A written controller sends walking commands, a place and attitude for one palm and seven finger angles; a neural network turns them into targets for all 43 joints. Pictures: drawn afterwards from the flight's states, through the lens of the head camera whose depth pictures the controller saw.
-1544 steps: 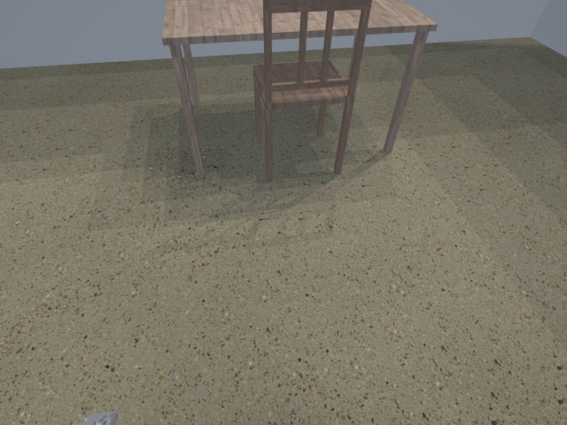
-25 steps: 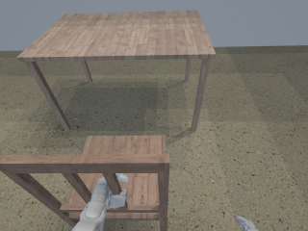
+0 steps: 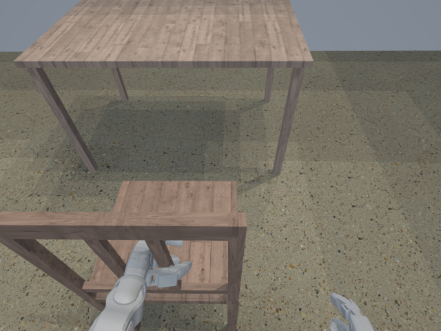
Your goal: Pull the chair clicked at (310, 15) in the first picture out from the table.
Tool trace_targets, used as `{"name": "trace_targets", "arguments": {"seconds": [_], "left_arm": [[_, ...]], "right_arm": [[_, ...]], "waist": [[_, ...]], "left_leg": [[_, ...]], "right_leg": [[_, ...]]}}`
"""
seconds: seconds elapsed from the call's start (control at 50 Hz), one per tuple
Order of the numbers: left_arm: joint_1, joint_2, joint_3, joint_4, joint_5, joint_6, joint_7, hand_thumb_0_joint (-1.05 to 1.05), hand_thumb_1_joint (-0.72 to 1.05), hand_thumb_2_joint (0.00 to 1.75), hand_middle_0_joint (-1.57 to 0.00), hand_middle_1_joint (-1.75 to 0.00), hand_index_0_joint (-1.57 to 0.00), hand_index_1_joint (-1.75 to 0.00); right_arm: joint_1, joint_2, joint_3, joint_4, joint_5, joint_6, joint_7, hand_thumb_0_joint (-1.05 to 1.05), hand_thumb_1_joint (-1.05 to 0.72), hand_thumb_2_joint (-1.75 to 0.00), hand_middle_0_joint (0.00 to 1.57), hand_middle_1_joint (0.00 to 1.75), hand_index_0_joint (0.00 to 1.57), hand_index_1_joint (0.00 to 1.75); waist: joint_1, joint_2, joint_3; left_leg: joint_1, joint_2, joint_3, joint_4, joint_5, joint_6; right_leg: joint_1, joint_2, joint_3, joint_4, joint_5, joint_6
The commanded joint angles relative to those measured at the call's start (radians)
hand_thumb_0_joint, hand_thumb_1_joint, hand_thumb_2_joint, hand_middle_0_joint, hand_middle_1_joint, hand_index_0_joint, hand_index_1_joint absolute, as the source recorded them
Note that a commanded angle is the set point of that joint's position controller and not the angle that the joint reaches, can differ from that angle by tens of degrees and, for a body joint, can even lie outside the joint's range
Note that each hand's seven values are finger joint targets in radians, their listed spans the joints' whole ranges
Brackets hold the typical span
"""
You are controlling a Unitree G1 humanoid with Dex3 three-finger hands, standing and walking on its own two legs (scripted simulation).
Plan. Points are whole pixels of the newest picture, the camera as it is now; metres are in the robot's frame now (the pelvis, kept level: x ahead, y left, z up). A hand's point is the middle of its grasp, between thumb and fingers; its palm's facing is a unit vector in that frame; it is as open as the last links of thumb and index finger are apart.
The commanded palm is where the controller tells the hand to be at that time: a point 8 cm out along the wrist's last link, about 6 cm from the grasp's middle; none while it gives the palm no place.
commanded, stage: open the thumb and straighten the fingers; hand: left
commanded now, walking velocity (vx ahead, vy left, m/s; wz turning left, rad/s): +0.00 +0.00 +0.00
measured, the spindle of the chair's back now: (116, 264) +0.27 +0.23 -0.07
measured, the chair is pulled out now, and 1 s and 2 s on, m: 0.68 0.68 0.68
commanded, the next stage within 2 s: draw the fingers out of the gap in 0.52 s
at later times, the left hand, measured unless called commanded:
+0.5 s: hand (163, 265) +0.26 +0.12 -0.06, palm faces -0.07 -0.98 -0.17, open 16.9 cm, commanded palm +0.24 +0.17 -0.03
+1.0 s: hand (153, 304) +0.19 +0.13 -0.05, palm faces -0.05 -0.99 -0.15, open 17.5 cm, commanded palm +0.18 +0.18 -0.03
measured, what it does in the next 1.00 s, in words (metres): stands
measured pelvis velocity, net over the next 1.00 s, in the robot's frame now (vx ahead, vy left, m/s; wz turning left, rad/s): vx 0.02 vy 0.01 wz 0.05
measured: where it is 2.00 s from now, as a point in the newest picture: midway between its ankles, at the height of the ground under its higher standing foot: outside the picture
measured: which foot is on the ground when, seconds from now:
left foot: down 0.00-1.00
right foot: down 0.00-1.00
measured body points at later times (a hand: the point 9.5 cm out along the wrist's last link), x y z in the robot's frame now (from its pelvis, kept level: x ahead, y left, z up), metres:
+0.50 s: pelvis +0.01 +0.00 -0.02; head +0.04 -0.02 +0.43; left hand +0.26 +0.18 -0.04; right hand +0.18 -0.24 -0.11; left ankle -0.02 +0.12 -0.73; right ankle +0.05 -0.10 -0.73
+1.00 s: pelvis +0.02 +0.01 -0.03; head +0.04 -0.01 +0.42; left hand +0.19 +0.18 -0.04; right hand +0.20 -0.23 -0.10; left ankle -0.02 +0.12 -0.73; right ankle +0.05 -0.10 -0.73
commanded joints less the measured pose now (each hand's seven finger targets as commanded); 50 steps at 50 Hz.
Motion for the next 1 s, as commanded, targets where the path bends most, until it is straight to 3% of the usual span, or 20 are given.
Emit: {"name": "trace_targets", "arguments": {"seconds": [0.0,0.02,0.06,0.08,0.12,0.2,0.26,0.28,0.36,0.42,0.5,0.58,0.6,0.66,0.72,0.8,0.88,0.98], "left_arm": [[-0.221,0.113,0.06,-0.285,-0.002,0.007,0.006,0.0,-0.55,0.2,-0.45,-1.3,-0.45,-1.3],[-0.224,0.115,0.07,-0.301,0.0,0.021,0.011,0.0,-0.55,0.2,-0.43,-1.23,-0.43,-1.23],[-0.153,0.085,0.058,-0.289,-0.007,0.053,0.009,0.0,-0.55,0.2,-0.38,-1.09,-0.38,-1.09],[-0.146,0.086,0.069,-0.288,-0.012,0.068,0.007,0.0,-0.55,0.2,-0.35,-1.01,-0.35,-1.01],[-0.165,0.06,0.048,-0.274,-0.021,0.09,-0.003,0.0,-0.55,0.2,-0.3,-0.87,-0.3,-0.87],[-0.172,0.059,0.03,-0.374,-0.01,0.103,-0.016,0.0,-0.55,0.2,-0.2,-0.58,-0.2,-0.58],[-0.084,0.065,0.031,-0.423,-0.002,0.114,-0.013,0.0,-0.55,0.2,-0.13,-0.36,-0.13,-0.36],[-0.125,0.112,0.077,-0.404,0.001,0.119,-0.007,0.0,-0.55,0.2,-0.1,-0.29,-0.1,-0.29],[-0.112,0.115,0.083,-0.402,0.006,0.141,-0.016,0.0,-0.55,0.2,0.0,0.0,0.0,0.0],[-0.132,0.11,0.069,-0.466,0.003,0.146,-0.022,0.0,-0.55,0.2,0.0,0.0,0.0,0.0],[-0.039,0.094,0.052,-0.505,-0.009,0.157,-0.033,0.0,-0.55,0.2,0.0,0.0,0.0,0.0],[0.031,0.098,0.052,-0.511,-0.009,0.172,-0.034,0.0,-0.55,0.2,0.0,0.0,0.0,0.0],[0.008,0.141,0.096,-0.507,-0.007,0.177,-0.029,0.0,-0.55,0.2,0.0,0.0,0.0,0.0],[0.138,0.143,0.097,-0.548,-0.002,0.185,-0.033,0.0,-0.55,0.2,0.0,0.0,0.0,0.0],[0.231,0.139,0.083,-0.644,0.002,0.185,-0.032,0.0,-0.55,0.2,0.0,0.0,0.0,0.0],[0.263,0.12,0.045,-0.735,0.002,0.178,-0.025,0.0,-0.55,0.2,0.0,0.0,0.0,0.0],[0.363,0.098,0.01,-0.779,0.011,0.169,-0.02,0.0,-0.55,0.2,0.0,0.0,0.0,0.0],[0.387,0.115,0.001,-0.843,0.03,0.167,-0.01,0.0,-0.55,0.2,0.0,0.0,0.0,0.0]], "right_arm": [[-0.098,-0.127,-0.04,-0.176,0.006,-0.06,0.001,0.0,-0.9,-0.9,0.2,0.3,0.2,0.3],[-0.099,-0.126,-0.044,-0.18,0.002,-0.064,-0.005,0.0,-0.9,-0.9,0.2,0.3,0.2,0.3],[-0.096,-0.125,-0.039,-0.195,0.002,-0.072,-0.011,0.0,-0.9,-0.9,0.2,0.3,0.2,0.3],[-0.094,-0.127,-0.039,-0.198,0.0,-0.071,-0.015,0.0,-0.9,-0.9,0.2,0.3,0.2,0.3],[-0.093,-0.131,-0.035,-0.201,0.0,-0.07,-0.02,0.0,-0.9,-0.9,0.2,0.3,0.2,0.3],[-0.078,-0.133,-0.039,-0.225,-0.003,-0.09,-0.028,0.0,-0.9,-0.9,0.2,0.3,0.2,0.3],[-0.06,-0.129,-0.037,-0.236,-0.007,-0.101,-0.028,0.0,-0.9,-0.9,0.2,0.3,0.2,0.3],[-0.049,-0.135,-0.035,-0.229,-0.01,-0.098,-0.033,0.0,-0.9,-0.9,0.2,0.3,0.2,0.3],[-0.049,-0.135,-0.03,-0.238,-0.012,-0.094,-0.04,0.0,-0.9,-0.9,0.2,0.3,0.2,0.3],[-0.048,-0.132,-0.031,-0.245,-0.011,-0.104,-0.045,0.0,-0.9,-0.9,0.2,0.3,0.2,0.3],[-0.028,-0.133,-0.032,-0.252,-0.013,-0.123,-0.047,0.0,-0.9,-0.9,0.2,0.3,0.2,0.3],[-0.019,-0.135,-0.031,-0.255,-0.013,-0.13,-0.046,0.0,-0.9,-0.9,0.2,0.3,0.2,0.3],[-0.018,-0.143,-0.032,-0.25,-0.014,-0.126,-0.049,0.0,-0.9,-0.9,0.2,0.3,0.2,0.3],[-0.025,-0.133,-0.03,-0.277,-0.013,-0.126,-0.046,0.0,-0.9,-0.9,0.2,0.3,0.2,0.3],[-0.027,-0.125,-0.031,-0.3,-0.012,-0.133,-0.045,0.0,-0.9,-0.9,0.2,0.3,0.2,0.3],[-0.019,-0.125,-0.033,-0.313,-0.012,-0.148,-0.054,0.0,-0.9,-0.9,0.2,0.3,0.2,0.3],[-0.017,-0.12,-0.032,-0.319,-0.013,-0.169,-0.061,0.0,-0.9,-0.9,0.2,0.3,0.2,0.3],[-0.016,-0.119,-0.03,-0.332,-0.016,-0.18,-0.072,0.0,-0.9,-0.9,0.2,0.3,0.2,0.3]], "waist": [[0.001,-0.015,-0.202],[0.007,-0.014,-0.231],[0.012,-0.051,-0.216],[0.011,-0.095,-0.216],[-0.003,-0.125,-0.187],[0.0,-0.028,-0.233],[0.01,-0.038,-0.264],[-0.002,-0.08,-0.249],[-0.004,-0.097,-0.207],[-0.004,-0.015,-0.25],[-0.005,-0.033,-0.312],[-0.01,-0.091,-0.264],[-0.009,-0.082,-0.249],[0.014,-0.078,-0.244],[0.025,-0.012,-0.267],[0.0,-0.032,-0.237],[0.001,-0.029,-0.208],[-0.002,-0.047,-0.203]], "left_leg": [[-0.12,0.002,-0.03,-0.054,0.065,0.021],[-0.115,-0.001,-0.025,-0.05,0.067,0.021],[-0.145,-0.001,-0.025,-0.034,0.071,0.022],[-0.162,-0.002,-0.026,-0.025,0.068,0.022],[-0.19,-0.005,-0.029,-0.011,0.041,0.023],[-0.162,-0.006,-0.032,0.021,0.088,0.019],[-0.161,-0.005,-0.038,0.043,0.141,0.015],[-0.188,-0.008,-0.039,0.056,0.137,0.018],[-0.235,-0.014,-0.036,0.072,0.096,0.023],[-0.202,-0.015,-0.036,0.086,0.121,0.022],[-0.19,-0.012,-0.045,0.111,0.205,0.022],[-0.238,-0.013,-0.045,0.123,0.17,0.023],[-0.251,-0.015,-0.045,0.124,0.163,0.023],[-0.272,-0.017,-0.039,0.122,0.141,0.022],[-0.255,-0.017,-0.038,0.132,0.174,0.021],[-0.258,-0.015,-0.05,0.152,0.151,0.024],[-0.262,-0.017,-0.059,0.167,0.119,0.023],[-0.278,-0.021,-0.071,0.181,0.085,0.026]], "right_leg": [[0.14,-0.026,0.05,-0.041,0.021,-0.002],[0.156,-0.028,0.047,-0.035,0.018,0.004],[0.146,-0.026,0.039,-0.018,0.031,0.007],[0.146,-0.026,0.036,-0.011,0.032,0.011],[0.117,-0.024,0.032,-0.005,0.002,0.015],[0.097,-0.025,0.027,0.031,0.045,0.008],[0.1,-0.025,0.015,0.065,0.098,0.007],[0.097,-0.023,0.019,0.069,0.111,0.011],[0.077,-0.025,0.022,0.071,0.072,0.016],[0.074,-0.027,0.022,0.082,0.085,0.013],[0.107,-0.025,0.012,0.108,0.189,0.01],[0.087,-0.028,0.011,0.11,0.173,0.017],[0.08,-0.026,0.013,0.109,0.17,0.013],[0.089,-0.032,0.016,0.114,0.137,0.013],[0.093,-0.034,0.016,0.128,0.161,0.004],[0.043,-0.027,0.011,0.129,0.123,0.008],[-0.011,-0.024,-0.002,0.141,0.061,0.012],[-0.041,-0.022,-0.006,0.157,0.007,0.012]]}}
